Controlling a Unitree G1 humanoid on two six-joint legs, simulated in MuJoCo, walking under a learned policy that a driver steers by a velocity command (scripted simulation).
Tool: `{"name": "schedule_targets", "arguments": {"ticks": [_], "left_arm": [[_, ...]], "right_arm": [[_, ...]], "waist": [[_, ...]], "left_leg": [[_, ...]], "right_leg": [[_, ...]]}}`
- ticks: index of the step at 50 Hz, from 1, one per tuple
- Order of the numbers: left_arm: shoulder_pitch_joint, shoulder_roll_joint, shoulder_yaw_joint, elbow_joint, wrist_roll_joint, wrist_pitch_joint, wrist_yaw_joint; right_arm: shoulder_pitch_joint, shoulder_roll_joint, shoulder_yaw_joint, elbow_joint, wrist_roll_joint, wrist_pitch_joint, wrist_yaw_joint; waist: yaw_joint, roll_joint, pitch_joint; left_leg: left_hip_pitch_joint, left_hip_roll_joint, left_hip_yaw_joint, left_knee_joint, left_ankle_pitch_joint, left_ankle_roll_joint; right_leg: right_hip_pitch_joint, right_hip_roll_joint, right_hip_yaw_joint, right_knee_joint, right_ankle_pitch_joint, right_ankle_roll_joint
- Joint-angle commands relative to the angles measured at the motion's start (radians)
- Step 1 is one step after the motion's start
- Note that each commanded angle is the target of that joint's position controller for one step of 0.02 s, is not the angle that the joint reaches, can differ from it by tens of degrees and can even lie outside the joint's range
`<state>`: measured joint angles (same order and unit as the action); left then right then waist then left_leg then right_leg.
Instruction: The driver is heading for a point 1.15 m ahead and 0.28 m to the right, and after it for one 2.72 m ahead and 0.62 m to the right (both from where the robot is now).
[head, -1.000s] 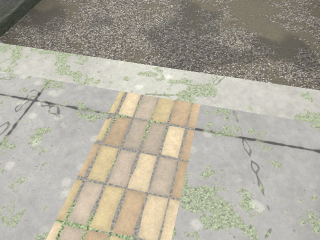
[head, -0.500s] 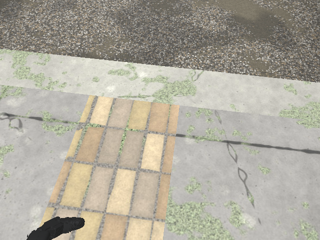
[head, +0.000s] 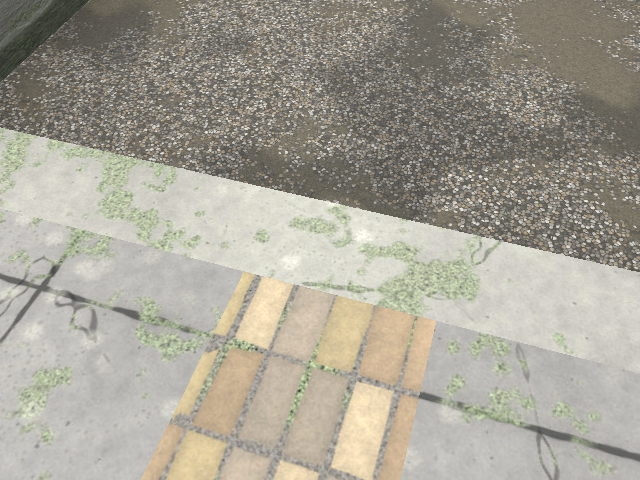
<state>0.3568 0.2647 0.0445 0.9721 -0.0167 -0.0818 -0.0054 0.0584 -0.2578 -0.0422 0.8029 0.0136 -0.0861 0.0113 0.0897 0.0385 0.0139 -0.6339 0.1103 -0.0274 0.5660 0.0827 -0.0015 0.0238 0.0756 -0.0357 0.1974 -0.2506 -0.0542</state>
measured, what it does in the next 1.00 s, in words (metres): walks ahead, turning right: left foot, then right foot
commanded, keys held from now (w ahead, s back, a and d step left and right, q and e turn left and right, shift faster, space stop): w+e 0.76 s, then w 0.16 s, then w+q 0.08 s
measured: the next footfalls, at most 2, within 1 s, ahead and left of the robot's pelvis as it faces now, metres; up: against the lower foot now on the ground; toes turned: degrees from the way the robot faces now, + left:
left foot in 0.10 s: +0.25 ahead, +0.14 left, +0.00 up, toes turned -1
right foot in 0.62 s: +0.47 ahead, -0.16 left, +0.00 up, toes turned -23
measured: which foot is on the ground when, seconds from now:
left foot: up 0.00-0.08, down 0.10-0.64, up 0.66-1.00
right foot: down 0.00-0.12, up 0.14-0.60, down 0.62-1.00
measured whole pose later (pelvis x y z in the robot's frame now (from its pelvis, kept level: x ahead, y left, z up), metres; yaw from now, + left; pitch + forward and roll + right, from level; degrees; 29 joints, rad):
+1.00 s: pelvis +0.53 -0.11 +0.00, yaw -28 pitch +1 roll +0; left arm 0.34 0.24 0.06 0.80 -0.01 -0.05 0.02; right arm 0.06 -0.27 -0.05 0.78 0.00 -0.10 0.01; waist 0.06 0.05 0.02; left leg -0.65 0.08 -0.04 0.63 0.13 -0.02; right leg -0.08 0.10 0.07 0.35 -0.28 -0.09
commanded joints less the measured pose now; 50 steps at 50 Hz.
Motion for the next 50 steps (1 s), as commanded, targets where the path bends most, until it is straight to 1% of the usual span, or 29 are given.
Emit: {"name": "schedule_targets", "arguments": {"ticks": [1,3,4,5,6,7,8,9,10,11,14,17,20,23,26,29,30,31,32,33,34,35,36,37,38,40,43,46,50], "left_arm": [[0.063,0.173,0.038,-0.017,-0.007,0.014,0.010],[0.038,0.194,0.046,-0.026,-0.007,0.023,0.014],[0.016,0.190,0.044,-0.034,-0.005,0.026,0.013],[0.007,0.153,0.029,-0.053,0.006,0.024,0.012],[0.078,0.048,0.000,-0.087,0.016,0.010,0.007],[0.122,0.031,-0.008,-0.077,-0.008,-0.008,0.004],[0.048,0.147,0.023,-0.087,-0.036,-0.014,0.006],[-0.020,0.156,0.029,-0.107,-0.040,-0.014,0.009],[-0.050,0.139,0.031,-0.111,-0.030,-0.008,0.014],[-0.046,0.126,0.040,-0.108,-0.021,0.006,0.016],[-0.027,0.061,0.037,-0.124,-0.020,0.045,0.011],[-0.085,0.057,0.040,-0.165,-0.010,0.057,0.009],[-0.173,0.045,0.033,-0.200,-0.005,0.047,-0.012],[-0.283,0.036,0.024,-0.247,-0.002,0.043,-0.033],[-0.341,0.051,0.026,-0.292,-0.004,0.046,-0.048],[-0.270,0.100,0.052,-0.304,-0.006,0.053,-0.053],[-0.149,0.136,0.075,-0.278,-0.010,0.055,-0.050],[0.024,0.202,0.113,-0.230,-0.014,0.059,-0.035],[0.098,0.311,0.141,-0.209,-0.018,0.068,-0.014],[0.070,0.347,0.134,-0.250,-0.012,0.047,-0.025],[0.065,0.245,0.103,-0.252,-0.006,0.033,-0.037],[0.031,0.204,0.093,-0.246,-0.006,0.022,-0.037],[-0.046,0.172,0.083,-0.260,-0.010,0.017,-0.035],[-0.104,0.137,0.072,-0.273,-0.006,0.019,-0.030],[-0.128,0.126,0.066,-0.288,0.005,0.020,-0.025],[-0.122,0.125,0.065,-0.286,0.005,0.022,-0.007],[-0.063,0.139,0.065,-0.261,0.004,0.018,0.018],[-0.015,0.127,0.056,-0.234,0.003,0.022,0.028],[0.040,0.124,0.047,-0.196,0.009,0.020,0.033]], "right_arm": [[-0.136,-0.079,-0.012,-0.109,0.005,-0.028,0.019],[-0.067,-0.116,-0.025,-0.096,0.005,-0.036,0.022],[0.047,-0.149,-0.043,-0.065,0.003,-0.040,0.017],[0.223,-0.206,-0.067,-0.022,-0.008,-0.042,0.007],[0.367,-0.308,-0.092,-0.002,-0.031,-0.036,-0.003],[0.394,-0.258,-0.080,0.014,-0.024,-0.027,0.000],[0.328,-0.176,-0.055,0.001,-0.018,-0.024,-0.002],[0.255,-0.138,-0.043,-0.010,-0.016,-0.023,-0.005],[0.191,-0.108,-0.034,-0.008,-0.017,-0.026,-0.002],[0.147,-0.082,-0.027,-0.008,-0.021,-0.031,0.000],[0.108,-0.091,-0.035,0.009,-0.028,-0.043,0.001],[0.122,-0.119,-0.047,0.030,-0.032,-0.044,-0.012],[0.135,-0.147,-0.055,0.039,-0.029,-0.035,-0.024],[0.183,-0.174,-0.065,0.054,-0.016,-0.020,-0.032],[0.218,-0.196,-0.076,0.070,0.002,0.002,-0.033],[0.195,-0.235,-0.088,0.060,0.014,0.025,-0.036],[0.177,-0.240,-0.089,0.055,0.018,0.035,-0.037],[0.181,-0.220,-0.079,0.049,0.013,0.036,-0.038],[0.220,-0.111,-0.046,0.012,-0.030,0.027,-0.034],[0.241,-0.060,-0.022,-0.033,-0.017,-0.014,-0.022],[0.114,-0.148,-0.040,-0.054,0.026,-0.043,-0.010],[0.086,-0.151,-0.040,-0.063,0.038,-0.060,-0.007],[0.089,-0.144,-0.041,-0.046,0.016,-0.066,-0.016],[0.093,-0.156,-0.051,-0.041,-0.004,-0.062,-0.022],[0.109,-0.155,-0.054,-0.039,-0.007,-0.050,-0.018],[0.125,-0.130,-0.052,-0.036,-0.010,-0.033,-0.018],[0.045,-0.092,-0.038,-0.062,-0.025,-0.024,-0.016],[-0.021,-0.069,-0.025,-0.080,-0.026,-0.024,-0.009],[-0.093,-0.059,-0.017,-0.097,-0.013,-0.021,0.008]], "waist": [[-0.011,-0.082,0.074],[-0.064,-0.114,0.031],[-0.130,-0.112,-0.038],[-0.205,-0.095,-0.178],[-0.211,0.094,-0.360],[-0.201,0.253,-0.465],[-0.207,0.146,-0.305],[-0.186,0.102,-0.186],[-0.157,0.051,-0.103],[-0.125,0.065,-0.054],[-0.078,0.062,-0.003],[-0.076,0.031,0.025],[-0.100,0.015,0.043],[-0.141,-0.006,0.072],[-0.148,-0.002,0.087],[-0.080,0.042,0.010],[-0.008,0.038,-0.055],[0.074,0.001,-0.146],[0.039,-0.219,-0.203],[-0.025,-0.294,-0.367],[0.033,-0.161,-0.310],[0.013,-0.137,-0.190],[-0.036,-0.046,-0.122],[-0.072,-0.047,-0.084],[-0.096,-0.067,-0.075],[-0.107,-0.060,-0.062],[-0.079,-0.077,-0.032],[-0.048,-0.119,-0.023],[-0.011,-0.122,0.024]], "left_leg": [[-0.011,-0.031,-0.003,-0.077,-0.066,0.016],[0.119,-0.062,0.011,-0.103,-0.138,0.036],[0.290,-0.086,0.034,-0.135,-0.138,0.061],[0.579,-0.027,-0.011,-0.081,-0.115,0.106],[0.999,0.235,-0.352,-0.068,-0.168,0.221],[1.095,0.348,-0.670,-0.210,-0.311,0.299],[0.971,0.305,-0.555,-0.244,-0.377,0.245],[0.830,0.268,-0.403,-0.267,-0.344,0.206],[0.691,0.226,-0.299,-0.313,-0.285,0.188],[0.597,0.187,-0.210,-0.353,-0.248,0.169],[0.473,0.164,-0.062,-0.427,-0.142,0.178],[0.483,0.161,0.040,-0.450,-0.066,0.188],[0.505,0.138,0.137,-0.458,-0.043,0.170],[0.574,0.161,0.186,-0.450,-0.035,0.164],[0.690,0.195,0.212,-0.392,0.041,0.146],[0.739,0.196,0.253,-0.192,0.465,0.112],[0.710,0.171,0.275,-0.019,0.563,0.093],[0.572,0.126,0.293,0.229,0.466,0.052],[0.217,0.023,0.290,0.580,-0.187,-0.006],[-0.055,-0.160,0.046,0.820,-0.707,-0.031],[-0.172,-0.106,-0.063,0.855,-0.648,-0.006],[-0.203,-0.067,-0.045,0.808,-0.571,0.018],[-0.143,-0.019,-0.051,0.718,-0.492,0.024],[-0.073,0.006,-0.057,0.639,-0.440,0.018],[-0.016,0.018,-0.061,0.606,-0.403,0.012],[0.008,0.024,-0.035,0.532,-0.364,-0.012],[-0.008,0.012,-0.009,0.336,-0.182,-0.044],[0.061,-0.031,0.010,0.130,0.041,-0.035],[0.045,-0.056,0.029,0.018,0.092,0.005]], "right_leg": [[0.013,-0.319,0.179,0.010,0.292,-0.143],[0.027,-0.326,0.201,0.091,0.423,-0.124],[0.000,-0.286,0.175,0.214,0.553,-0.102],[-0.126,-0.227,0.140,0.435,0.513,-0.070],[-0.487,-0.088,0.061,0.816,0.168,-0.001],[-0.682,-0.024,0.132,1.028,-0.332,0.019],[-0.764,-0.088,0.180,1.108,-0.292,0.011],[-0.779,-0.138,0.149,1.100,-0.203,0.006],[-0.744,-0.171,0.137,1.049,-0.131,0.012],[-0.698,-0.200,0.144,0.998,-0.078,0.014],[-0.641,-0.222,0.132,0.959,-0.007,0.029],[-0.706,-0.227,0.140,0.841,0.114,0.043],[-0.684,-0.214,0.094,0.648,0.262,0.042],[-0.689,-0.201,0.040,0.528,0.291,0.028],[-0.715,-0.185,0.010,0.466,0.208,-0.004],[-0.553,-0.096,-0.071,0.455,0.059,-0.060],[-0.393,-0.047,-0.097,0.419,0.060,-0.090],[-0.118,-0.014,-0.069,0.369,0.107,-0.129],[0.168,-0.230,0.310,0.328,0.091,-0.226],[0.362,-0.410,0.870,0.133,-0.117,-0.402],[0.346,-0.401,0.809,0.065,-0.107,-0.343],[0.234,-0.371,0.659,0.078,-0.041,-0.305],[0.082,-0.320,0.543,0.085,0.042,-0.264],[-0.041,-0.282,0.465,0.078,0.125,-0.246],[-0.112,-0.262,0.434,0.056,0.167,-0.242],[-0.180,-0.248,0.373,0.032,0.267,-0.247],[-0.218,-0.211,0.263,0.025,0.391,-0.225],[-0.235,-0.171,0.190,0.062,0.433,-0.172],[-0.161,-0.235,0.209,0.094,0.376,-0.162]]}}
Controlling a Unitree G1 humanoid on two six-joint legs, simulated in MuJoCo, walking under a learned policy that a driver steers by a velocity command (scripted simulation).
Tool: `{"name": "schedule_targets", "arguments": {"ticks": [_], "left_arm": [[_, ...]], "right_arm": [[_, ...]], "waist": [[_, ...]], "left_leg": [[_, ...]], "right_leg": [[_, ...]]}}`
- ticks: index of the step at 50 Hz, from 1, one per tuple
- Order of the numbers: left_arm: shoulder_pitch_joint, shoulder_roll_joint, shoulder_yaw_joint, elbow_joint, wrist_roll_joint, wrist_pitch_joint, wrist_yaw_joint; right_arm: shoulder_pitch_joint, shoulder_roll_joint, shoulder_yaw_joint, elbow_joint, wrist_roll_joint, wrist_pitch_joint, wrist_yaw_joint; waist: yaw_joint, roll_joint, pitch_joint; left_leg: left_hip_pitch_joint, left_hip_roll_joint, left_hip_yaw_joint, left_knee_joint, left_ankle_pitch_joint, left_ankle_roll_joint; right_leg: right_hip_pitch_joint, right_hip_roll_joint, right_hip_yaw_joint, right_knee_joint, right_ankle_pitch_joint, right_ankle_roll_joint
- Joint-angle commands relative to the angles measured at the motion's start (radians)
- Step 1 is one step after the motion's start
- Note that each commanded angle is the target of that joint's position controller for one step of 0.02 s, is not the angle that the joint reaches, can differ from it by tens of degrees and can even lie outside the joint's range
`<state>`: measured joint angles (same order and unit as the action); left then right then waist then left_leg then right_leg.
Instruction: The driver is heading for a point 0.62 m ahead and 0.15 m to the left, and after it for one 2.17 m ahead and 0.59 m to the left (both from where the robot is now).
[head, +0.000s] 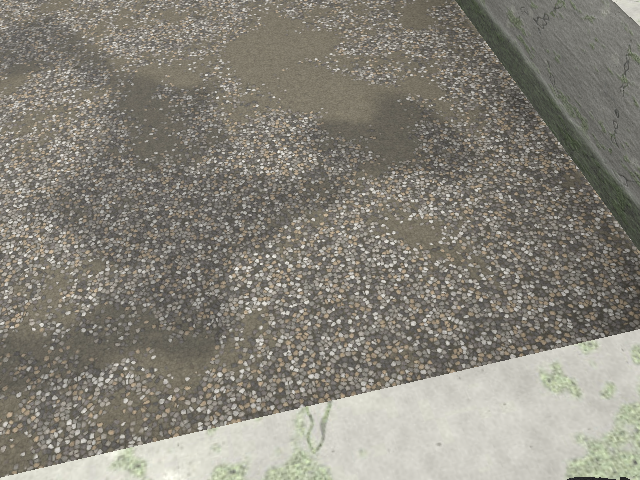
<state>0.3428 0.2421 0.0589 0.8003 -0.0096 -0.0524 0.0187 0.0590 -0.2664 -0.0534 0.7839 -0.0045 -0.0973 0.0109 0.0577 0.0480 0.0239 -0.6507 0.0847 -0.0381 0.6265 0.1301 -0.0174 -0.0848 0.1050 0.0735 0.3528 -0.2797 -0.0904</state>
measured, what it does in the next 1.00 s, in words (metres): walks ahead, turning left: left foot, then right foot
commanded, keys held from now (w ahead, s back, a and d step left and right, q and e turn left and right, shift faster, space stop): w+q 0.66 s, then w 0.34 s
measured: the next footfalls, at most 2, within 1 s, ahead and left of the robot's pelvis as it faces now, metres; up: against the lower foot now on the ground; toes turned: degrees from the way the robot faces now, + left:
left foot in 0.14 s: +0.26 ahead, +0.13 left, +0.00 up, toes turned +3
right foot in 0.60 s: +0.45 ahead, -0.04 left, +0.00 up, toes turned +21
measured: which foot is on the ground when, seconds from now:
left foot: up 0.00-0.12, down 0.14-0.60, up 0.62-1.00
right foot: down 0.00-0.16, up 0.18-0.58, down 0.60-1.00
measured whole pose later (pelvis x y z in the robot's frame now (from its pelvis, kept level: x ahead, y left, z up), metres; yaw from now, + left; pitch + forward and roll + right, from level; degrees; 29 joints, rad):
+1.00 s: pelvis +0.37 +0.05 -0.02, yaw +25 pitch +0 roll -2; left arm 0.32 0.22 -0.01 0.70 0.02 0.03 -0.01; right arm 0.13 -0.25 -0.01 0.63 -0.02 0.09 -0.02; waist 0.05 0.03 0.00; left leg -0.41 -0.01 -0.08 0.68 -0.27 -0.02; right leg -0.26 0.01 -0.08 0.58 -0.32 -0.02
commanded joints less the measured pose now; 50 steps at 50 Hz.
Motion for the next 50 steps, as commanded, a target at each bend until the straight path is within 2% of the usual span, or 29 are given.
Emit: {"name": "schedule_targets", "arguments": {"ticks": [1,4,6,7,8,9,10,12,14,16,17,18,20,25,27,28,29,30,31,32,33,34,35,37,38,44,48,49,50], "left_arm": [[0.071,0.146,0.033,-0.014,0.000,-0.008,0.009],[0.080,0.151,0.034,0.004,0.014,0.015,0.012],[0.029,0.168,0.033,-0.004,0.000,0.033,0.020],[0.009,0.174,0.033,-0.022,-0.001,0.031,0.024],[0.142,0.087,0.011,-0.025,0.027,0.010,0.023],[0.186,0.087,0.002,-0.019,0.008,-0.010,0.003],[0.065,0.157,0.024,-0.046,-0.026,-0.022,-0.003],[-0.076,0.148,0.021,-0.081,-0.013,-0.029,-0.003],[-0.036,0.134,0.025,-0.079,0.002,-0.016,0.009],[-0.015,0.117,0.020,-0.077,0.014,-0.004,0.018],[-0.065,0.073,-0.004,-0.117,0.084,0.031,0.001],[-0.077,0.044,-0.011,-0.129,0.082,0.044,-0.001],[-0.128,0.064,-0.013,-0.155,0.056,0.058,0.010],[-0.243,0.083,-0.021,-0.222,0.033,0.050,0.021],[-0.187,0.098,-0.015,-0.220,0.025,0.044,0.028],[-0.157,0.095,-0.020,-0.215,0.033,0.031,0.012],[-0.091,0.084,-0.022,-0.207,0.033,0.018,0.005],[-0.018,0.108,-0.016,-0.198,0.045,0.005,0.006],[0.058,0.173,-0.008,-0.209,0.056,-0.002,0.009],[0.065,0.250,0.021,-0.181,0.031,0.018,0.003],[0.035,0.197,0.013,-0.197,0.007,0.027,-0.005],[0.011,0.143,-0.002,-0.206,0.013,0.030,-0.009],[-0.010,0.115,-0.012,-0.203,0.032,0.032,-0.010],[-0.045,0.105,-0.019,-0.193,0.040,0.024,-0.012],[-0.058,0.107,-0.018,-0.191,0.042,0.023,-0.021],[-0.094,0.107,-0.030,-0.183,0.016,0.035,-0.036],[-0.106,0.118,-0.035,-0.189,0.026,0.070,-0.026],[-0.137,0.111,-0.040,-0.191,0.030,0.078,-0.019],[-0.121,0.112,-0.040,-0.190,0.030,0.088,-0.012]], "right_arm": [[-0.097,-0.052,-0.006,-0.086,0.008,-0.010,0.016],[-0.062,-0.066,-0.010,-0.086,0.012,-0.007,0.034],[0.131,-0.113,-0.037,-0.040,0.005,-0.005,0.034],[0.295,-0.162,-0.054,0.002,-0.003,-0.003,0.032],[0.402,-0.225,-0.062,0.007,0.007,0.017,0.028],[0.426,-0.188,-0.057,0.031,0.040,0.037,0.034],[0.340,-0.132,-0.043,-0.005,0.037,0.055,0.023],[0.245,-0.073,-0.021,-0.054,-0.004,0.069,0.005],[0.202,-0.061,-0.018,-0.081,-0.022,0.061,-0.009],[0.229,-0.073,-0.027,-0.090,-0.015,0.059,-0.022],[0.298,-0.153,-0.049,-0.054,-0.025,0.059,-0.035],[0.324,-0.146,-0.049,-0.049,-0.014,0.060,-0.039],[0.327,-0.120,-0.040,-0.069,0.002,0.064,-0.037],[0.343,-0.119,-0.041,-0.118,-0.013,0.095,-0.020],[0.321,-0.130,-0.047,-0.130,-0.003,0.104,-0.027],[0.320,-0.144,-0.049,-0.142,-0.001,0.121,-0.038],[0.277,-0.149,-0.050,-0.162,0.006,0.131,-0.045],[0.242,-0.125,-0.043,-0.189,0.021,0.132,-0.048],[0.267,-0.051,-0.024,-0.211,0.030,0.127,-0.045],[0.295,-0.095,-0.037,-0.236,0.030,0.135,-0.048],[0.262,-0.138,-0.048,-0.222,-0.005,0.139,-0.053],[0.220,-0.126,-0.046,-0.213,-0.010,0.140,-0.047],[0.215,-0.101,-0.038,-0.206,-0.006,0.145,-0.042],[0.218,-0.074,-0.027,-0.202,-0.010,0.165,-0.033],[0.213,-0.089,-0.032,-0.193,0.002,0.170,-0.036],[0.100,-0.051,0.003,-0.213,0.002,0.182,-0.055],[0.027,-0.038,0.033,-0.237,-0.001,0.175,-0.036],[0.025,-0.020,0.045,-0.242,-0.019,0.170,-0.032],[0.083,-0.009,0.052,-0.220,-0.036,0.164,-0.031]], "waist": [[0.024,-0.130,0.025],[0.003,-0.127,0.019],[-0.103,-0.141,-0.089],[-0.163,-0.078,-0.192],[-0.125,0.155,-0.335],[-0.124,0.239,-0.400],[-0.137,0.140,-0.211],[-0.103,-0.040,-0.034],[-0.035,0.019,-0.021],[-0.023,0.041,-0.027],[-0.026,0.000,-0.070],[-0.028,0.000,-0.081],[-0.047,0.016,-0.071],[-0.097,0.051,-0.051],[-0.076,0.082,-0.042],[-0.081,0.095,-0.077],[-0.031,0.080,-0.070],[0.011,-0.002,-0.097],[0.030,-0.210,-0.184],[-0.006,-0.438,-0.170],[-0.008,-0.281,-0.065],[-0.011,-0.184,-0.037],[-0.032,-0.159,-0.025],[-0.068,-0.198,-0.036],[-0.073,-0.208,-0.045],[-0.068,-0.164,-0.076],[-0.034,-0.191,-0.104],[-0.061,-0.159,-0.061],[-0.064,-0.141,-0.104]], "left_leg": [[0.033,-0.030,0.036,-0.055,0.002,0.035],[0.040,-0.060,0.064,-0.070,-0.148,0.088],[0.297,-0.122,0.100,-0.106,-0.139,0.140],[0.539,-0.029,-0.039,-0.104,0.075,0.194],[0.860,0.173,-0.400,-0.108,0.117,0.349],[0.970,0.255,-0.708,-0.280,-0.312,0.422],[0.851,0.222,-0.662,-0.326,-0.579,0.365],[0.556,0.151,-0.493,-0.369,-0.606,0.306],[0.384,0.060,-0.396,-0.394,-0.553,0.283],[0.321,0.026,-0.357,-0.391,-0.477,0.296],[0.312,0.027,-0.290,-0.359,-0.256,0.290],[0.318,0.014,-0.273,-0.331,-0.159,0.293],[0.324,0.003,-0.290,-0.316,-0.167,0.276],[0.347,-0.007,-0.343,-0.238,-0.166,0.258],[0.356,-0.010,-0.371,-0.141,-0.024,0.229],[0.373,-0.022,-0.401,-0.143,-0.036,0.217],[0.336,-0.032,-0.418,-0.101,-0.135,0.190],[0.248,-0.070,-0.389,0.020,-0.268,0.146],[0.151,-0.170,-0.239,0.312,-0.544,0.104],[-0.056,-0.262,-0.104,0.446,-0.791,0.095],[-0.147,-0.214,-0.138,0.538,-0.732,0.091],[-0.131,-0.198,-0.141,0.589,-0.668,0.077],[-0.088,-0.183,-0.133,0.595,-0.625,0.060],[-0.011,-0.163,-0.117,0.572,-0.567,0.025],[0.011,-0.169,-0.116,0.559,-0.535,0.006],[0.150,-0.130,-0.116,0.250,-0.367,-0.023],[0.290,-0.115,0.010,0.085,-0.436,-0.007],[0.335,-0.115,0.029,-0.024,-0.372,0.006],[0.440,-0.134,0.050,-0.081,-0.366,0.026]], "right_leg": [[-0.003,-0.284,0.106,-0.038,0.421,-0.127],[0.090,-0.315,0.088,0.056,0.605,-0.114],[0.084,-0.266,0.017,0.260,0.909,-0.073],[-0.042,-0.195,-0.038,0.513,0.755,-0.021],[-0.350,-0.053,-0.069,0.931,0.109,0.062],[-0.573,-0.001,0.036,1.060,-0.318,0.066],[-0.712,-0.066,0.061,1.101,-0.266,0.053],[-0.699,-0.124,0.036,0.989,-0.131,0.039],[-0.572,-0.163,0.034,0.843,-0.060,0.058],[-0.541,-0.163,0.013,0.743,-0.033,0.087],[-0.491,-0.151,-0.062,0.714,-0.023,0.106],[-0.490,-0.155,-0.062,0.677,0.029,0.117],[-0.509,-0.162,-0.056,0.593,0.112,0.137],[-0.459,-0.119,-0.061,0.408,0.133,0.138],[-0.353,-0.094,-0.046,0.327,0.065,0.116],[-0.298,-0.067,-0.054,0.319,0.014,0.096],[-0.206,-0.079,-0.027,0.218,0.049,0.077],[-0.057,-0.154,0.062,0.151,0.078,0.052],[0.107,-0.372,0.279,0.103,0.104,0.013],[0.118,-0.484,0.586,0.000,0.009,-0.056],[0.057,-0.489,0.608,0.017,-0.017,-0.059],[-0.002,-0.448,0.505,0.033,-0.003,-0.058],[-0.072,-0.407,0.406,0.029,0.044,-0.045],[-0.160,-0.349,0.268,0.016,0.168,-0.037],[-0.177,-0.337,0.237,0.018,0.262,-0.045],[-0.190,-0.302,0.045,0.039,0.543,-0.036],[-0.173,-0.291,0.045,0.046,0.342,-0.050],[-0.206,-0.287,0.017,0.078,0.375,-0.041],[-0.211,-0.260,0.014,0.125,0.306,-0.024]]}}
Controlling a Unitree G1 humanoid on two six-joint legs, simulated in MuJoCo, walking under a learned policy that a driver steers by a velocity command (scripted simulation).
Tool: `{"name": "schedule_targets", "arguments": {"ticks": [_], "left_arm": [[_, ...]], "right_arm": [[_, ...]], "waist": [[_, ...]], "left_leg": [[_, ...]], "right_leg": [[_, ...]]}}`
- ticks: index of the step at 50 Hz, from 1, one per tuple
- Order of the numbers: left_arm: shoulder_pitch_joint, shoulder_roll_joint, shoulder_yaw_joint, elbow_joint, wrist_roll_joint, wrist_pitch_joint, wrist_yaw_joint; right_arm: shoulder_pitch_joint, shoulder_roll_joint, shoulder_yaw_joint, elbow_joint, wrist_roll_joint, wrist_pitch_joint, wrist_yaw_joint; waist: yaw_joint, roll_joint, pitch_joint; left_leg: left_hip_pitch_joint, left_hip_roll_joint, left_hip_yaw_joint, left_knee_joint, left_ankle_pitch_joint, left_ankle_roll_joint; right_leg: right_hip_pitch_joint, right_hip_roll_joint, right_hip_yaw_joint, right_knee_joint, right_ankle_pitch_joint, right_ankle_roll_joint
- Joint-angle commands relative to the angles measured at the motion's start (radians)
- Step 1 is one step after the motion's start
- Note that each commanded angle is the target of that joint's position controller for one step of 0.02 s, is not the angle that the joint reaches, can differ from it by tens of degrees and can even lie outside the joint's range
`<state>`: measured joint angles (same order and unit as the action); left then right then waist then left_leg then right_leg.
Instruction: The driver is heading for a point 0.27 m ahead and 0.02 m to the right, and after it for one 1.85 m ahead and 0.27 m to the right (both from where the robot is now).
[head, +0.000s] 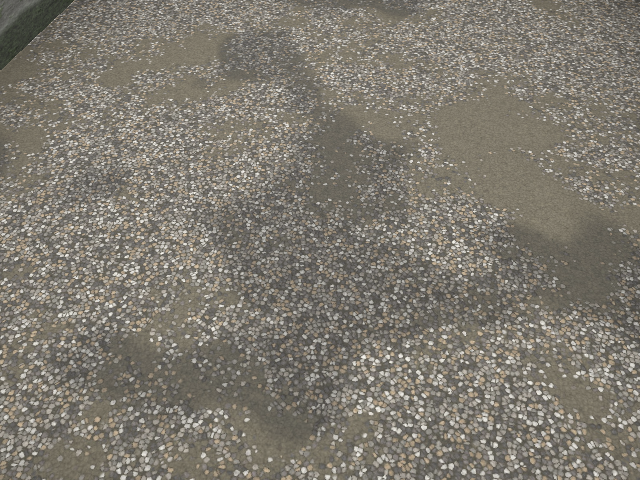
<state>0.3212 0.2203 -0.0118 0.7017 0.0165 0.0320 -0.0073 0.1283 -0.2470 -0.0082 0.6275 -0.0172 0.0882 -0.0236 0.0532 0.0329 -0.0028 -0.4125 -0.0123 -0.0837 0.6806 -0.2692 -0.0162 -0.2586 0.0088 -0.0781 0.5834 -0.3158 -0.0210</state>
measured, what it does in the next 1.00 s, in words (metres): steps on the spot: left foot, then right foot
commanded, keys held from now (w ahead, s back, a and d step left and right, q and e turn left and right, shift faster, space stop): w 0.34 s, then no key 0.66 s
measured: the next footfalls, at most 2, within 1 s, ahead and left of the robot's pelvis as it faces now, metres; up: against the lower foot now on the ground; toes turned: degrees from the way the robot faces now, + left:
left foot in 0.02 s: +0.10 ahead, +0.11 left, +0.00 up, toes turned -3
right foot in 0.28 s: +0.08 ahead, -0.09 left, +0.00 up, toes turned +3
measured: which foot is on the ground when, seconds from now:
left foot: up 0.00-0.00, down 0.02-1.00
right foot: down 0.00-0.04, up 0.06-0.26, down 0.28-1.00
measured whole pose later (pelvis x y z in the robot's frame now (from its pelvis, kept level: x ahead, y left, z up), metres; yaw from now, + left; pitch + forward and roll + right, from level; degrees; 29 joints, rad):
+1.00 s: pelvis +0.08 -0.02 +0.02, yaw -1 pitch +0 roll +0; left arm 0.17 0.20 -0.06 0.67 0.03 0.09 -0.01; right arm 0.20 -0.20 0.05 0.76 -0.04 0.06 0.01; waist -0.01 0.01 0.01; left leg -0.11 0.01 -0.06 0.31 -0.20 -0.02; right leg -0.06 0.10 0.04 0.24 -0.17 -0.09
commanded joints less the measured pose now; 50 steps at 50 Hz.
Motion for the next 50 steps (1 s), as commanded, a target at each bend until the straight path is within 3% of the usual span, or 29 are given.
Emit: {"name": "schedule_targets", "arguments": {"ticks": [1,2,3,4,5,6,7,10,13,15,16,17,18,21,27,29,31,35,36,37,41,45,46,49,50], "left_arm": [[-0.087,0.120,0.027,-0.097,0.004,0.011,0.020],[-0.082,0.066,0.010,-0.135,0.009,0.013,0.017],[-0.116,0.061,0.005,-0.165,0.022,0.016,0.017],[-0.171,0.107,0.021,-0.179,0.012,0.017,0.018],[-0.192,0.119,0.029,-0.183,0.002,0.013,0.016],[-0.196,0.113,0.029,-0.186,-0.006,0.009,0.015],[-0.192,0.104,0.027,-0.188,-0.006,0.006,0.012],[-0.197,0.064,0.013,-0.188,0.009,0.015,0.012],[-0.189,0.014,-0.007,-0.186,0.024,0.027,0.006],[-0.169,0.015,-0.011,-0.185,0.031,0.032,0.003],[-0.225,0.086,0.008,-0.197,0.005,0.034,0.000],[-0.252,0.105,0.013,-0.208,-0.007,0.036,-0.004],[-0.290,0.088,0.000,-0.222,-0.006,0.038,-0.002],[-0.313,0.034,-0.027,-0.222,-0.001,0.033,0.002],[-0.244,0.019,-0.043,-0.182,-0.003,-0.003,-0.020],[-0.232,0.020,-0.044,-0.171,-0.005,-0.009,-0.020],[-0.198,0.026,-0.040,-0.144,-0.011,-0.012,-0.006],[-0.195,0.024,-0.038,-0.125,-0.014,-0.008,-0.002],[-0.189,0.027,-0.038,-0.117,-0.014,-0.009,-0.002],[-0.203,0.025,-0.038,-0.130,-0.010,-0.001,-0.006],[-0.195,0.041,-0.030,-0.116,-0.011,0.013,-0.006],[-0.196,0.043,-0.027,-0.107,-0.011,0.023,-0.005],[-0.126,0.099,-0.020,-0.093,0.017,0.032,-0.006],[-0.143,0.076,-0.027,-0.089,0.019,0.054,0.001],[-0.152,0.122,-0.019,-0.101,0.000,0.056,0.002]], "right_arm": [[0.082,-0.045,0.007,-0.045,-0.037,-0.027,0.003],[0.101,-0.115,-0.006,-0.041,-0.027,-0.034,0.004],[0.116,-0.187,-0.032,-0.032,0.015,-0.033,0.009],[0.114,-0.174,-0.029,-0.034,0.016,-0.034,0.011],[0.100,-0.156,-0.023,-0.039,0.008,-0.038,0.007],[0.065,-0.135,-0.017,-0.047,0.001,-0.041,0.000],[0.012,-0.116,-0.010,-0.052,0.004,-0.051,-0.007],[-0.089,-0.083,0.005,-0.070,0.010,-0.069,0.001],[-0.133,-0.075,0.010,-0.073,0.026,-0.058,0.012],[-0.113,-0.055,0.014,-0.069,0.024,-0.048,0.017],[-0.111,-0.026,0.025,-0.087,0.016,-0.044,0.023],[-0.133,-0.048,0.021,-0.096,0.007,-0.045,0.024],[-0.145,-0.024,0.031,-0.103,0.000,-0.047,0.032],[-0.093,-0.016,0.038,-0.065,-0.005,-0.055,0.043],[-0.115,-0.026,0.042,-0.028,-0.005,-0.033,0.032],[-0.111,-0.023,0.041,-0.014,-0.001,-0.036,0.027],[-0.084,-0.003,0.043,0.004,-0.009,-0.025,0.013],[-0.074,-0.004,0.038,0.027,0.002,-0.023,0.002],[-0.067,-0.006,0.037,0.032,0.002,-0.020,0.001],[-0.048,-0.002,0.031,0.041,-0.011,-0.021,0.018],[-0.024,0.000,0.023,0.065,-0.002,-0.028,0.023],[-0.012,-0.001,0.019,0.078,0.002,-0.028,0.018],[0.048,-0.060,0.030,0.062,-0.037,-0.035,0.021],[0.057,-0.053,0.034,0.057,-0.033,-0.054,0.031],[0.031,-0.075,0.031,0.026,-0.017,-0.058,0.034]], "waist": [[-0.067,-0.066,-0.106],[-0.043,0.073,-0.125],[-0.097,0.252,-0.092],[-0.123,0.244,-0.030],[-0.121,0.190,-0.024],[-0.098,0.154,-0.039],[-0.072,0.147,-0.071],[-0.031,0.121,-0.108],[-0.003,0.060,-0.098],[-0.014,-0.043,-0.099],[-0.031,-0.214,-0.072],[-0.026,-0.250,-0.015],[-0.052,-0.212,0.006],[-0.083,-0.133,-0.028],[-0.067,-0.006,-0.003],[-0.067,0.000,-0.019],[-0.072,-0.012,-0.054],[-0.069,-0.025,-0.077],[-0.071,-0.031,-0.074],[-0.086,-0.030,-0.066],[-0.075,-0.047,-0.106],[-0.068,-0.047,-0.097],[-0.043,-0.105,-0.065],[-0.047,-0.037,-0.066],[-0.047,-0.042,-0.059]], "left_leg": [[0.306,-0.006,0.035,-0.115,0.176,0.055],[0.380,0.099,-0.135,-0.135,0.274,0.112],[0.304,0.191,-0.318,-0.240,0.216,0.194],[0.299,0.225,-0.402,-0.288,0.195,0.226],[0.274,0.236,-0.406,-0.293,0.229,0.241],[0.241,0.229,-0.376,-0.291,0.271,0.234],[0.204,0.206,-0.328,-0.296,0.288,0.215],[0.101,0.155,-0.238,-0.309,0.296,0.164],[0.026,0.110,-0.201,-0.292,0.109,0.112],[-0.057,0.054,-0.146,-0.225,-0.035,0.077],[-0.044,-0.024,-0.024,-0.171,-0.075,0.038],[-0.047,-0.034,0.015,-0.129,-0.065,0.020],[0.009,-0.027,0.019,-0.156,-0.023,0.010],[0.198,-0.001,-0.019,-0.230,-0.011,0.017],[0.206,0.056,-0.084,-0.336,0.072,0.014],[0.226,0.061,-0.083,-0.343,0.116,0.013],[0.239,0.069,-0.075,-0.357,0.163,0.030],[0.255,0.074,-0.063,-0.357,0.203,0.027],[0.258,0.075,-0.065,-0.362,0.208,0.029],[0.285,0.085,-0.058,-0.378,0.237,0.036],[0.301,0.086,-0.043,-0.380,0.258,0.036],[0.295,0.091,-0.038,-0.392,0.254,0.035],[0.241,0.094,-0.070,-0.383,0.260,0.068],[0.202,0.100,-0.059,-0.396,0.224,0.068],[0.203,0.111,-0.069,-0.382,0.334,0.057]], "right_leg": [[-0.084,-0.122,0.137,-0.014,0.277,-0.067],[-0.202,-0.017,0.045,0.112,0.071,-0.020],[-0.276,0.027,-0.003,0.160,-0.176,0.006],[-0.355,0.024,0.040,0.243,-0.239,0.022],[-0.369,0.020,0.079,0.310,-0.222,0.035],[-0.342,0.012,0.104,0.339,-0.188,0.047],[-0.277,0.003,0.117,0.323,-0.151,0.059],[-0.079,0.007,0.099,0.224,-0.069,0.059],[0.108,0.016,0.065,-0.005,0.068,0.025],[0.225,-0.036,0.125,-0.042,0.055,-0.014],[0.132,-0.095,0.254,-0.141,-0.040,-0.043],[0.073,-0.142,0.348,-0.227,-0.108,-0.062],[0.017,-0.152,0.351,-0.239,-0.100,-0.065],[-0.037,-0.080,0.273,-0.252,-0.127,-0.034],[0.062,-0.043,0.216,-0.264,0.082,-0.009],[0.093,-0.049,0.220,-0.268,0.169,-0.013],[0.154,-0.062,0.232,-0.263,0.311,-0.024],[0.198,-0.068,0.232,-0.265,0.426,-0.029],[0.201,-0.070,0.232,-0.267,0.450,-0.030],[0.187,-0.097,0.254,-0.268,0.577,-0.036],[0.246,-0.096,0.250,-0.271,0.631,-0.036],[0.255,-0.092,0.247,-0.285,0.606,-0.036],[0.322,-0.075,0.274,-0.329,0.632,-0.066],[0.376,-0.090,0.276,-0.320,0.644,-0.095],[0.367,-0.099,0.279,-0.316,0.747,-0.087]]}}
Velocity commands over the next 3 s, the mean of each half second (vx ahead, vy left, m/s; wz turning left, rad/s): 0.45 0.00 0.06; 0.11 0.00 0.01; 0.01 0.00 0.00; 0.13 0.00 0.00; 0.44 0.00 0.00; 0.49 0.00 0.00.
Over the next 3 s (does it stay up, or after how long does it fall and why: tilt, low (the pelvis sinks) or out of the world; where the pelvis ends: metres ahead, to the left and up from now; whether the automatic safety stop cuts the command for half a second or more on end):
stays up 0.07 0.03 0.00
